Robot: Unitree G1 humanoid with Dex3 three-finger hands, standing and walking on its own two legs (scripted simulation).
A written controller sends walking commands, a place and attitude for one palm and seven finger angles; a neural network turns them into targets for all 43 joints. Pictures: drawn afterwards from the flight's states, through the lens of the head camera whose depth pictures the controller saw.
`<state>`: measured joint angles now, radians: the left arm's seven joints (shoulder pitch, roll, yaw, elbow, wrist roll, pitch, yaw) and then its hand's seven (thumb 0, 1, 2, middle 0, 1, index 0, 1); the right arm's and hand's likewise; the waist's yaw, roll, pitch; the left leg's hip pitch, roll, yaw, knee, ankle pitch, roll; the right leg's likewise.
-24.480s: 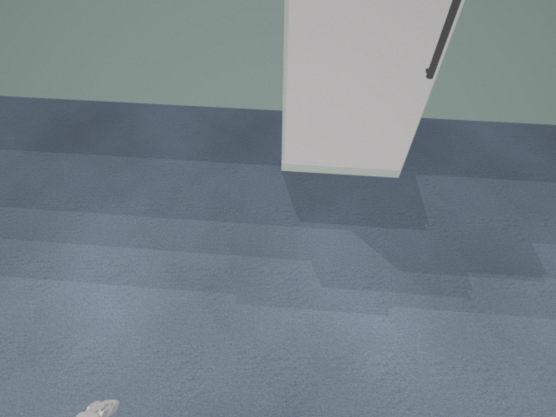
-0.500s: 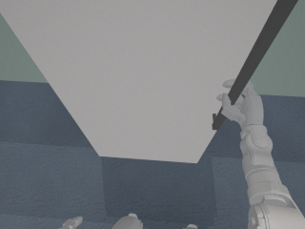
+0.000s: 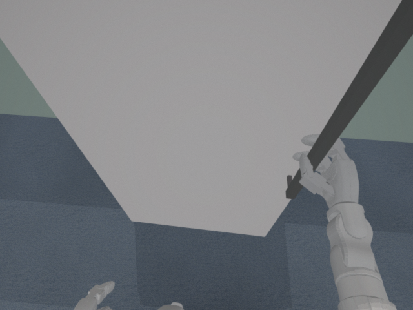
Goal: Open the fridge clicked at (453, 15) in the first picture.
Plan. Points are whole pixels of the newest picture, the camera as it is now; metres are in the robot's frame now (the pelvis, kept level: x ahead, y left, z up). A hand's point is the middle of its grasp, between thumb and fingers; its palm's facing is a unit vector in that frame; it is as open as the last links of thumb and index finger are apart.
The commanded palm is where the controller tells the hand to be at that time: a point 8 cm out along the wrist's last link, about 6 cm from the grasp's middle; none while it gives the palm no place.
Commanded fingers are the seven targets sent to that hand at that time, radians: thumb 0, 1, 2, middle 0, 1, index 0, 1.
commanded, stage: pull the door a little, standing still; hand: right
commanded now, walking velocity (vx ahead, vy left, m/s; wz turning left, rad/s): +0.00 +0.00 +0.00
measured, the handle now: (325, 129) +0.44 -0.15 +0.12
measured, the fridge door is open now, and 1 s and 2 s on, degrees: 2 26 54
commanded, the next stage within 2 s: walk backward, drawing the door open in 0.24 s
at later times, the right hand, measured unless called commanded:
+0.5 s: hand (299, 234) +0.26 -0.11 +0.06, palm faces -0.09 +0.99 -0.10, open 5.9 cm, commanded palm +0.23 -0.17 +0.06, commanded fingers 0.00 -0.90 -0.90 0.45 1.40 0.45 1.40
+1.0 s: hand (269, 301) +0.16 -0.06 +0.06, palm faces +0.06 +0.99 -0.15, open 5.7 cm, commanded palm +0.12 -0.11 +0.06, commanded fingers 0.00 -0.90 -0.90 0.45 1.40 0.45 1.40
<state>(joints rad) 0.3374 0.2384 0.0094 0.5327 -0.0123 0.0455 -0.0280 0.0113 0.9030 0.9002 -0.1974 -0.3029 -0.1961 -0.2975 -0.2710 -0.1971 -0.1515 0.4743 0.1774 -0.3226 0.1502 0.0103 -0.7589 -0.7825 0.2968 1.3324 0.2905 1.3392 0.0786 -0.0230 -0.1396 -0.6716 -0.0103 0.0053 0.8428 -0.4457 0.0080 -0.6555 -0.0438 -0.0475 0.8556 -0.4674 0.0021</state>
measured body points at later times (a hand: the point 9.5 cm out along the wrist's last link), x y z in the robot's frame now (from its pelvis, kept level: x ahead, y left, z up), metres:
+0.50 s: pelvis +0.00 -0.01 +0.02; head +0.02 +0.00 +0.47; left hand +0.16 +0.22 -0.08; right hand +0.26 -0.16 +0.07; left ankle -0.03 +0.12 -0.70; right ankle -0.05 -0.12 -0.70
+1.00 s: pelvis -0.10 +0.06 +0.04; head -0.10 +0.09 +0.48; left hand +0.06 +0.28 -0.08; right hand +0.15 -0.11 +0.07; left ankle -0.03 +0.12 -0.70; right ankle -0.05 -0.12 -0.70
